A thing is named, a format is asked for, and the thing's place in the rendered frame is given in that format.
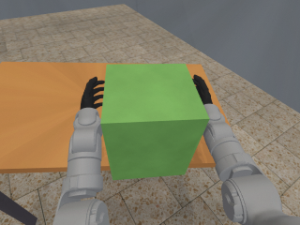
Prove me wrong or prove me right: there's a left robot upper arm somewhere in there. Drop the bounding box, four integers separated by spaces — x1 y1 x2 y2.
53 199 110 225

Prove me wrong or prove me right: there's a robot left hand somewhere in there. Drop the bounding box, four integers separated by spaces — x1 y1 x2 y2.
80 76 105 110

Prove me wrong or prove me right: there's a right robot forearm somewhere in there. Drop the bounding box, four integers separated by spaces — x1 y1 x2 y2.
202 103 282 210

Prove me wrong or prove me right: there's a carton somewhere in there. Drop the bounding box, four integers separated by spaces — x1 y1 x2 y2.
100 64 210 180

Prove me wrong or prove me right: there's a robot right hand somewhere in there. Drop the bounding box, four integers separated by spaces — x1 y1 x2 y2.
192 74 213 105

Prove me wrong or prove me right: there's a table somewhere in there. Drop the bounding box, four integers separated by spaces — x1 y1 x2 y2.
0 61 230 225

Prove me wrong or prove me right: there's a right robot upper arm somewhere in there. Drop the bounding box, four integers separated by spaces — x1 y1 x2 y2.
221 173 300 225

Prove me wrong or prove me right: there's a left robot forearm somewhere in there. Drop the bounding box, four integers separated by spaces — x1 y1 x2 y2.
52 107 103 225

